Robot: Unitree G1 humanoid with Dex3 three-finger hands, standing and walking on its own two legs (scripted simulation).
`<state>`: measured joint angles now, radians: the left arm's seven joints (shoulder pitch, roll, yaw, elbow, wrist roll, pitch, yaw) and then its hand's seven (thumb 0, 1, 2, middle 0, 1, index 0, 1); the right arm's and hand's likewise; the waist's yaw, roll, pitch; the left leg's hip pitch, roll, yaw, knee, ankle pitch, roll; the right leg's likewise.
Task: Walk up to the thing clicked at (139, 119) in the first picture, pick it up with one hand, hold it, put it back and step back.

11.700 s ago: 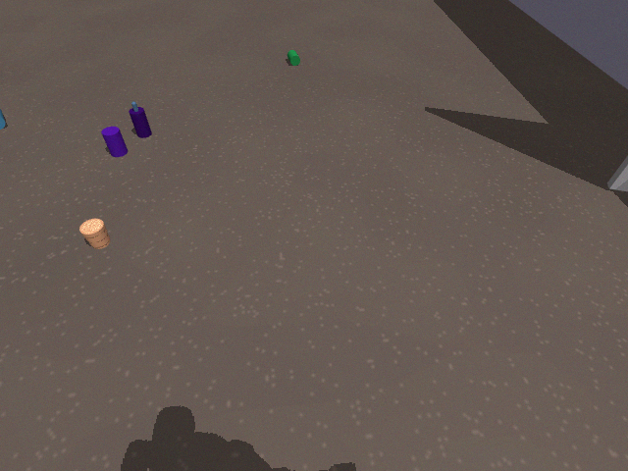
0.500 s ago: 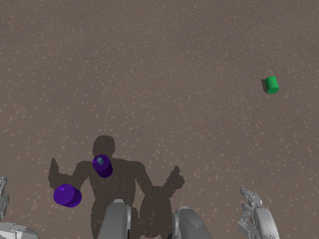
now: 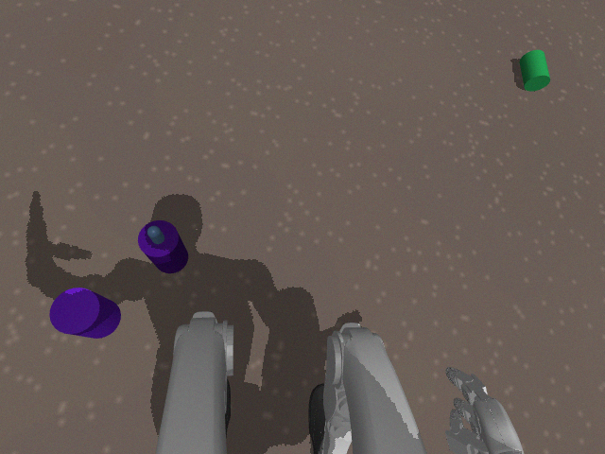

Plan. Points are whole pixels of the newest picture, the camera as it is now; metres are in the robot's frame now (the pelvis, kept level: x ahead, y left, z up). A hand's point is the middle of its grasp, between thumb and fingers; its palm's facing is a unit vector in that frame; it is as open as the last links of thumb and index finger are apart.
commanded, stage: go down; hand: left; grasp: from the side
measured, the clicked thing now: (163, 245) +0.47 +0.27 -0.39
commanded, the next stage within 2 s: none
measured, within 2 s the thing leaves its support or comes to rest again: neither
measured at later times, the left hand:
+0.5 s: hand out of the picture +0.36 +0.43 -0.07, palm faces +0.27 -0.96 -0.08, open 17.4 cm
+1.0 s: hand out of the picture +0.38 +0.44 -0.08, palm faces +0.27 -0.96 -0.06, open 17.5 cm
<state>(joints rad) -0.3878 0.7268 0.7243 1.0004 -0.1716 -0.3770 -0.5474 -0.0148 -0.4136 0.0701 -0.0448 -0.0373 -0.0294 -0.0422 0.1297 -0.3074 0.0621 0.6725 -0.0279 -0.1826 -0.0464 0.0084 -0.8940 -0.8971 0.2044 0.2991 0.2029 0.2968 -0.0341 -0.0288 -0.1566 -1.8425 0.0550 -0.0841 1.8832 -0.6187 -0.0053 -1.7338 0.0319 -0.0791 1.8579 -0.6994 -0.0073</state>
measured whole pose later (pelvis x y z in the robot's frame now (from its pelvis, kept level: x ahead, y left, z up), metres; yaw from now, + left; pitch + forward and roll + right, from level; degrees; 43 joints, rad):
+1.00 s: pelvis -0.02 +0.00 -0.10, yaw -4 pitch +31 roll -8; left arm -0.62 0.98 0.88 1.13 -0.21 -0.37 -0.70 -0.02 -0.53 0.05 -0.05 -0.02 -0.03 -0.04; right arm 0.10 -0.36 0.15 0.67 -0.06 -0.17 -0.04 0.00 -0.91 -0.90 0.20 0.30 0.20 0.30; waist -0.08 -0.05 -0.07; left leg -2.14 0.06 -0.15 2.21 -0.63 0.00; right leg -2.00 0.05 -0.12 2.16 -0.71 0.00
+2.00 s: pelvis -0.02 +0.01 -0.12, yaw -6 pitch +29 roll -11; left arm -0.61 1.02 0.93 1.09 -0.26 -0.39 -0.73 -0.02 -0.51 0.06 -0.06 -0.02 -0.03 -0.04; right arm 0.07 -0.37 0.20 0.64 -0.06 -0.15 -0.03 0.00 -0.92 -0.91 0.20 0.30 0.20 0.30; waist -0.09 -0.07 -0.03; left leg -2.19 0.06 -0.17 2.29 -0.64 0.01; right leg -2.03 0.06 -0.15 2.21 -0.72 0.01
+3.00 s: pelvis -0.02 +0.00 -0.13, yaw -6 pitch +29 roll -10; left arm -0.64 1.07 0.94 1.12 -0.28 -0.38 -0.76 -0.02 -0.40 0.07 -0.05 0.00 -0.02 -0.02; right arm 0.06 -0.39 0.21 0.64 -0.06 -0.15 -0.04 0.00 -0.91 -0.91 0.21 0.30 0.20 0.30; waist -0.09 -0.07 -0.02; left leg -2.20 0.06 -0.18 2.31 -0.65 0.00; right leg -2.05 0.06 -0.15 2.23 -0.72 0.01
